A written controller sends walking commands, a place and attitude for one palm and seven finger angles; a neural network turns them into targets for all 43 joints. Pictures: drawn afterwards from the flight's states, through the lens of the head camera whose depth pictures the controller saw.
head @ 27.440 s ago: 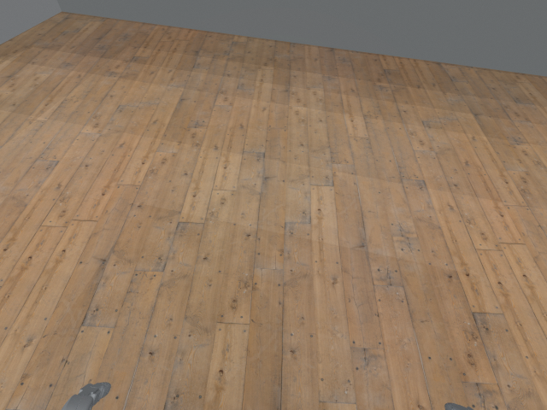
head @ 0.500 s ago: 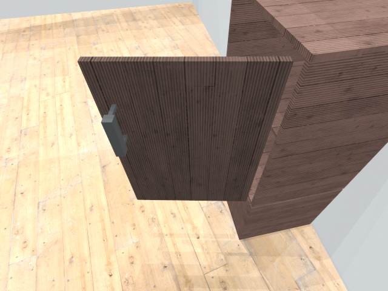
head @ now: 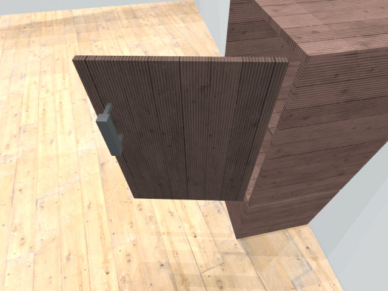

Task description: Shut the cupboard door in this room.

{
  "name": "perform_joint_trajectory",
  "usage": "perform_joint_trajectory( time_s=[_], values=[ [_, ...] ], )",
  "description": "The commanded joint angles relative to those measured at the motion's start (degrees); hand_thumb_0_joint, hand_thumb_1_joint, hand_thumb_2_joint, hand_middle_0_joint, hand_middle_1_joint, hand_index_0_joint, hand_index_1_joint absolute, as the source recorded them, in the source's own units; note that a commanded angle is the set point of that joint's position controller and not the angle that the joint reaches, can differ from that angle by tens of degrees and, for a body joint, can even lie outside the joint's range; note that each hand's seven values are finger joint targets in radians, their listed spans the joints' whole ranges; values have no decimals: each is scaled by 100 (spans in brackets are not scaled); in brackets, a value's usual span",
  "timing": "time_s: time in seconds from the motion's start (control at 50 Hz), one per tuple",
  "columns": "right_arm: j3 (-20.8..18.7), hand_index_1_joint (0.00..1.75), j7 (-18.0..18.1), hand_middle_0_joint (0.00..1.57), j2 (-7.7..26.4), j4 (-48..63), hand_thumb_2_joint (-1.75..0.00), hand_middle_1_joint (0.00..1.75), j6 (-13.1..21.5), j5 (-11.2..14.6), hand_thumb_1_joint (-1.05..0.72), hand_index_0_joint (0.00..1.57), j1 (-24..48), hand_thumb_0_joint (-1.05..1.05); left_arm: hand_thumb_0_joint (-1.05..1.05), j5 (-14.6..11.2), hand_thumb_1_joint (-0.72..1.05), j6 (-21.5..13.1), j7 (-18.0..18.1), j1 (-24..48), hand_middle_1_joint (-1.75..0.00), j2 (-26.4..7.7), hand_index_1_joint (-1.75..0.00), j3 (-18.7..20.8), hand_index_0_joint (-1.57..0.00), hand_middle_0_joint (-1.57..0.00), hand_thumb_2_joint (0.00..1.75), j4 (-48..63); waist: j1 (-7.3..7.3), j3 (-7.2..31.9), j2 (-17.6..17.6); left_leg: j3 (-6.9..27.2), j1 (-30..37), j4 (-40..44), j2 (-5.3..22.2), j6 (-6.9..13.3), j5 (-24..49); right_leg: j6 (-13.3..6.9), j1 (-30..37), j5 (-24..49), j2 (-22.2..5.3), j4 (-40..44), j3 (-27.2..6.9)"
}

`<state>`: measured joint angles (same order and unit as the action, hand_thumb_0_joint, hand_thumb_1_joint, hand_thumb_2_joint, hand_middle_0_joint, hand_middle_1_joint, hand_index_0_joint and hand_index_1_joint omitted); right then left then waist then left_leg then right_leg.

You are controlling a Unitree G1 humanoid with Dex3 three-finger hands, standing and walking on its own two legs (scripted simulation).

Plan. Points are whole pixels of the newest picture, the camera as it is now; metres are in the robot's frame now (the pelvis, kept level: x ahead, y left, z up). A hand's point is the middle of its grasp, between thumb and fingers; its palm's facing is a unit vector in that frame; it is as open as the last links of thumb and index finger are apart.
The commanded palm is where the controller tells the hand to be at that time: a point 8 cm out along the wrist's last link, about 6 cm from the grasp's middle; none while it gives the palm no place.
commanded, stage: look again from close up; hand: left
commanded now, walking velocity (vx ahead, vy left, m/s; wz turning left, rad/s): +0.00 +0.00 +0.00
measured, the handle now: (112, 129) +0.45 +0.23 +0.06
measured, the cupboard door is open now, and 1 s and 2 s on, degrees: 77 77 77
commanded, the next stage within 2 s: raise the hand and make a fist in 0.30 s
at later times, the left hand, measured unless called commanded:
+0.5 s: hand out of the picture +0.07 +0.20 -0.13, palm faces +0.20 -0.95 -0.23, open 7.3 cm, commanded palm +0.10 +0.22 -0.07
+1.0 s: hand out of the picture +0.11 +0.20 -0.01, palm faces +0.11 -0.99 -0.02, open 5.3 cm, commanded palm +0.10 +0.24 -0.02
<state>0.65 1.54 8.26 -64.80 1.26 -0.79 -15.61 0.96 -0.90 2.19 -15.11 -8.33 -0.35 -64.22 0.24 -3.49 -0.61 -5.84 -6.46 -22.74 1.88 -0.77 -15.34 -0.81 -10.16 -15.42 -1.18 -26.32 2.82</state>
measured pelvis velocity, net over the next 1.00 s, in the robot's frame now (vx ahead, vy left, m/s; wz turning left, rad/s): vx -0.07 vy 0.02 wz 0.09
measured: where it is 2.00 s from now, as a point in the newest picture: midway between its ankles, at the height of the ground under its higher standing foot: outside the picture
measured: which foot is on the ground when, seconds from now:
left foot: down 0.00-1.00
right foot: down 0.00-1.00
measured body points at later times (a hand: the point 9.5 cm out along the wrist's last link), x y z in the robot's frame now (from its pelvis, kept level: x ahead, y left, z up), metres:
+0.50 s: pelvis -0.01 +0.00 -0.01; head +0.01 +0.00 +0.44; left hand +0.06 +0.25 -0.11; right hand +0.02 -0.23 -0.15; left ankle -0.04 +0.12 -0.74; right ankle -0.01 -0.11 -0.74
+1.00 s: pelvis -0.07 +0.02 -0.10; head -0.02 +0.03 +0.35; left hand +0.10 +0.25 -0.01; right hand +0.19 -0.17 -0.14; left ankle -0.04 +0.12 -0.74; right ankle -0.01 -0.11 -0.74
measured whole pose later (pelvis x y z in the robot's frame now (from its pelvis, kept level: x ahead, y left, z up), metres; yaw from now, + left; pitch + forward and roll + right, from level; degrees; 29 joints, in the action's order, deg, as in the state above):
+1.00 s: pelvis -0.07 +0.02 -0.10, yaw +5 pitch +11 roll -3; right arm 0.4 1.1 13.6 -27.7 15.3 -0.1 -7.4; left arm -13.5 -30.9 -11.5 -25.9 -11.0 2.3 10.0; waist 4.2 4.4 -1.6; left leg 1.5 -51.1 -70.4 1.8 1.0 -30.1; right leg -0.3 -48.4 -28.3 -4.1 -66.4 8.4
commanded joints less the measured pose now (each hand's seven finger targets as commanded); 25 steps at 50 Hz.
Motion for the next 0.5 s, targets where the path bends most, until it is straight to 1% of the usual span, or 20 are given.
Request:
perform_joint_trajectory(
  time_s=[0.0, 0.02, 0.04, 0.08, 0.1, 0.12, 0.14, 0.16, 0.2, 0.22, 0.32, 0.36, 0.38, 0.4, 0.42, 0.44, 0.46, 0.48],
  values=[
    [-56, 30, 33, 20, 452, 106, -90, 30, 45, 8, -90, 20, -446, 0, 0, -22, 90, -49, 9, -420, -30, -603, -30, 84, -20, -20, 90, 160, 8, -20, 103, 387, -83, 368, 474, 174, 1003, -157, -80, 1357, -542, 446, -537],
    [-57, 30, 33, 20, 448, 105, -90, 30, 51, 10, -90, 20, -457, 0, 0, -21, 90, -53, 7, -420, -30, -610, -30, 92, -20, -20, 90, 165, 7, 22, 126, 381, -67, 361, 477, 173, 1025, -154, -58, 1381, -548, 442, -525],
    [-60, 30, 35, 20, 399, 88, -90, 30, 44, 12, -90, 20, -466, 0, 0, -19, 90, -53, 6, -433, -30, -602, -30, 91, -20, -20, 90, 171, 13, -19, 148, 365, -76, 375, 475, 176, 971, -158, -53, 1350, -531, 470, -524],
    [-57, 30, 31, 20, 426, 90, -90, 30, 42, 12, -90, 20, -475, 0, 0, -19, 90, -54, 7, -424, -30, -610, -30, 92, -20, -20, 90, 170, 4, -26, 134, 362, -122, 356, 469, 161, 960, -159, -60, 1365, -539, 458, -538],
    [-67, 30, 32, 20, 412, 91, -90, 30, 42, 9, -90, 20, -478, 0, 0, -20, 90, -58, 8, -454, -30, -594, -30, 93, -20, -20, 90, 170, 11, -7, 206, 363, -98, 346, 467, 164, 944, -161, -66, 1368, -546, 466, -536],
    [-65, 30, 32, 20, 424, 89, -90, 30, 42, 10, -90, 20, -486, 0, 0, -21, 90, -58, 7, -458, -30, -599, -30, 86, -20, -20, 90, 168, 7, 5, 168, 359, -90, 345, 461, 162, 961, -163, -56, 1403, -553, 470, -546],
    [-66, 30, 34, 20, 374, 82, -90, 30, 32, 11, -90, 20, -483, 0, 0, -19, 90, -53, 6, -450, -30, -588, -30, 86, -20, -20, 90, 178, 7, -76, 156, 359, -120, 360, 458, 162, 911, -165, -76, 1343, -531, 493, -534],
    [-66, 30, 30, 20, 397, 81, -90, 30, 39, 11, -90, 20, -497, 0, 0, -15, 90, -60, 9, -464, -30, -588, -30, 93, -20, -20, 90, 177, 10, -24, 129, 346, -121, 339, 456, 157, 956, -163, -54, 1397, -548, 479, -535],
    [-71, 30, 34, 20, 392, 84, -90, 30, 39, 11, -90, 20, -504, 0, 0, -20, 90, -67, 11, -477, -30, -594, -30, 94, -20, -20, 90, 169, 3, 61, 217, 360, -70, 313, 458, 155, 991, -165, -12, 1488, -551, 470, -547],
    [-74, 30, 37, 20, 401, 87, -90, 30, 44, 10, -90, 20, -508, 0, 0, -24, 90, -67, 10, -484, -30, -585, -30, 88, -20, -20, 90, 166, 1, 61, 144, 353, -47, 315, 466, 156, 1036, -173, -28, 1529, -553, 457, -548],
    [-70, 30, 41, 20, 361, 70, -90, 30, 41, 13, -90, 20, -532, 0, 0, -21, 90, -69, 12, -508, -30, -574, -30, 91, -20, -20, 90, 162, 4, 19, 142, 355, -106, 327, 463, 150, 1002, -173, -8, 1491, -551, 476, -544],
    [-75, 30, 42, 20, 350, 71, -90, 30, 37, 15, -90, 20, -523, 0, 0, -16, 90, -67, 12, -523, -30, -551, -30, 83, -20, -20, 90, 165, 12, -94, 152, 363, -138, 321, 451, 154, 996, -170, -54, 1492, -549, 502, -538],
    [-166, 30, -15, 20, 691, 460, -90, 30, 72, 82, -90, 20, 215, 0, 0, 19, 90, -176, 219, -947, -30, -758, -30, 118, -20, -20, 90, -94, 222, -29, 359, 158, -728, -1062, 522, -8, 920, 75, 53, 4031, -950, 417, -896],
    [-298, 30, 698, 20, 1883, 2073, -90, 30, 1252, 71, -90, 20, -339, 0, 0, -855, 90, -1869, 101, 4100, -30, -3745, -30, 1900, -20, -20, 90, 9046, -743, 2530, 184, -67, 1290, -805, 265, 309, 1952, 58, 98, 3387, -294, -223, -574],
    [-62, 30, 659, 20, 1118, 2103, -90, 30, 1557, 228, -90, 20, 133, 0, 0, -866, 90, -1317, 156, 410, -32, -1212, -32, 209, -22, -22, 90, 7218, -179, 2951, -1894, 2, 849, -553, -139, 396, 2991, -68, 247, 2566, 82, -576, -230],
    [-62, 30, 546, 20, 1206, 1903, -90, 30, 1713, 268, -90, 20, 261, 0, 0, -1058, 90, -1016, 415, 555, -34, -1072, -34, 305, -24, -24, 90, 7160, 22, 2518, -1648, 265, 730, -535, 18, 120, 3001, -88, 86, 1676, 88, -356, 12],
    [-125, 30, 412, 20, 983, 1785, -90, 30, 1784, 362, -90, 20, 336, 0, 0, -1010, 90, -348, 373, -846, -36, 382, -36, -384, -25, -25, 90, 5587, -139, 1423, -846, 358, -50, -387, 110, 171, 2512, 11, -290, 1271, -3, -290, 138],
    [-190, 30, 365, 20, 1248, 2136, -90, 30, 1888, 408, -90, 20, 284, 0, 0, -1147, 90, -541, 358, 144, -38, 242, -38, -558, -27, -27, 90, 6672, -314, 658, -561, 540, -442, -487, 36, 171, 1582, 56, -609, 1163, -68, -259, 134]
  ],
)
